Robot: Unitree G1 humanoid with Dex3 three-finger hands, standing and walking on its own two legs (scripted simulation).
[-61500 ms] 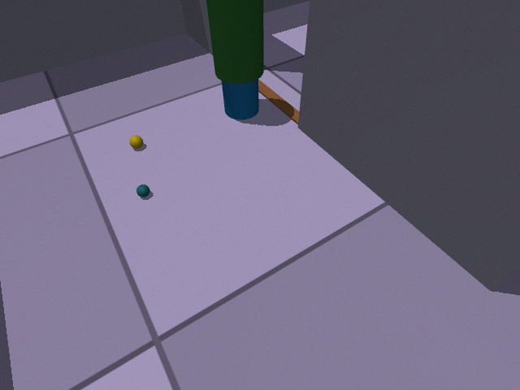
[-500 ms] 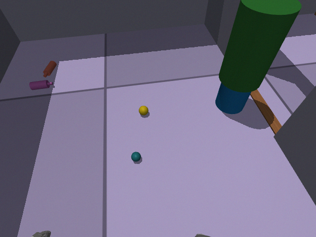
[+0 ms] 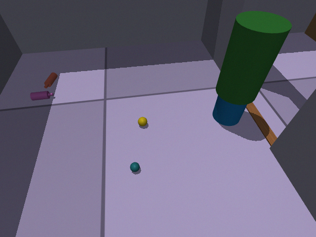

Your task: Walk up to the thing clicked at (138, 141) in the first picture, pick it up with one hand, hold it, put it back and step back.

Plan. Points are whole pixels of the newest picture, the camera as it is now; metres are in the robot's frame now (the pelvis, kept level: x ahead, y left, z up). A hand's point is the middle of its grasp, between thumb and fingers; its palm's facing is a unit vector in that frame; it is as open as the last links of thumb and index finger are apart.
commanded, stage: step back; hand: left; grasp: from above
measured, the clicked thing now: (142, 121) +1.08 +0.19 -0.73
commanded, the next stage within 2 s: stand in 0.38 s
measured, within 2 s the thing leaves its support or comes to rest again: neither
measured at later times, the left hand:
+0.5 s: hand out of the picture +0.15 +0.25 -0.13, palm faces -0.02 -0.93 -0.36, open 7.4 cm
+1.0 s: hand out of the picture +0.09 +0.24 -0.13, palm faces -0.03 -0.93 -0.35, open 7.4 cm
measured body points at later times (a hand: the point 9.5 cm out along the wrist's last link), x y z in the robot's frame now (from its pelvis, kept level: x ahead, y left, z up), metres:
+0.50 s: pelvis +0.03 -0.01 +0.01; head +0.05 -0.01 +0.46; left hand +0.15 +0.29 -0.11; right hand +0.13 -0.30 -0.12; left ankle +0.02 +0.12 -0.73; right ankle +0.02 -0.13 -0.73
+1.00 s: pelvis +0.01 -0.02 +0.02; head +0.02 -0.02 +0.47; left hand +0.09 +0.29 -0.11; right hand +0.09 -0.32 -0.12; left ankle +0.02 +0.12 -0.73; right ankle +0.02 -0.13 -0.73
